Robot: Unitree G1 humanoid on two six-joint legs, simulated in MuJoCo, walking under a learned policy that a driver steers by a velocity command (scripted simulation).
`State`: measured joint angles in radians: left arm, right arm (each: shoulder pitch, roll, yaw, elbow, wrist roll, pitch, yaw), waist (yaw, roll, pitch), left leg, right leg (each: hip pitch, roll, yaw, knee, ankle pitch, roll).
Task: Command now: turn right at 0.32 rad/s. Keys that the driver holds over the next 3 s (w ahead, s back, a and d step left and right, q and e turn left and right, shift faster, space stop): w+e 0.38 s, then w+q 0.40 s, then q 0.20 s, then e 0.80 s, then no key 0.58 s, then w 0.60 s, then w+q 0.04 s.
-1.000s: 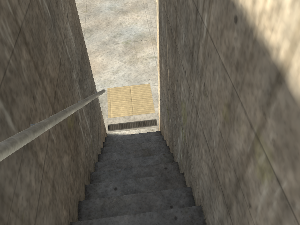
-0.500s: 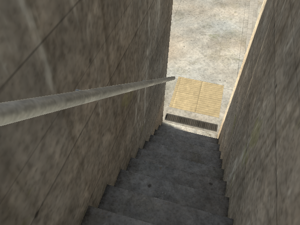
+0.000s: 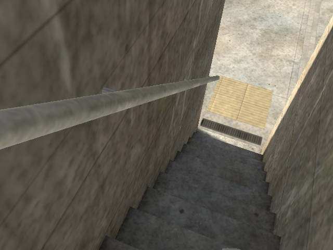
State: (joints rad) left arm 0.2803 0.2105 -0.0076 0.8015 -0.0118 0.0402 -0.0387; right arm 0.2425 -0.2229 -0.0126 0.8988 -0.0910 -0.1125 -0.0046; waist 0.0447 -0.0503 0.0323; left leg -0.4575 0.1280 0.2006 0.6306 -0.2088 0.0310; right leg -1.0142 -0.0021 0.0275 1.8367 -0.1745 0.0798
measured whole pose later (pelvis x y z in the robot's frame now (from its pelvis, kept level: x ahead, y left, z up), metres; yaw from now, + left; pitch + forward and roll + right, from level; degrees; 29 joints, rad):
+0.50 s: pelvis +0.05 -0.12 -0.03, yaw -17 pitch +5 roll +0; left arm 0.45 0.23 0.01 0.95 0.10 -0.15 -0.08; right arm 0.17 -0.23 0.00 0.75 -0.08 -0.08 0.05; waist 0.03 0.00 -0.08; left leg -1.13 0.07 -0.01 1.54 0.14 -0.04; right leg -0.47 0.12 -0.04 0.86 -0.48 -0.13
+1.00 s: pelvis +0.25 -0.14 -0.21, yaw -3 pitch +4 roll +2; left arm 0.25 0.27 0.00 0.77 0.07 -0.07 -0.10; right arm 0.43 -0.32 -0.03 0.94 -0.09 -0.11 0.04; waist 0.01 0.02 -0.01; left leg -0.43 -0.11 0.08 0.68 -0.32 0.09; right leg -0.84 -0.01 0.09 2.00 -0.56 0.04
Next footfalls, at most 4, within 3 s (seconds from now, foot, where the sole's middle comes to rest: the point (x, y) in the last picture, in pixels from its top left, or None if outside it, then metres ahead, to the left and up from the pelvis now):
0.20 right None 0.05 -0.17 -0.76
0.90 left None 0.30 -0.08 -0.96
1.36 right None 0.48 -0.37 -1.16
1.84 left None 0.56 -0.14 -1.16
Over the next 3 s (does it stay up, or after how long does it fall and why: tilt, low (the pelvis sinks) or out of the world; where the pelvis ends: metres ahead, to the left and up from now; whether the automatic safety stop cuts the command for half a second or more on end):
stays up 0.68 -0.35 -0.61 its command is cut before an obstacle from the start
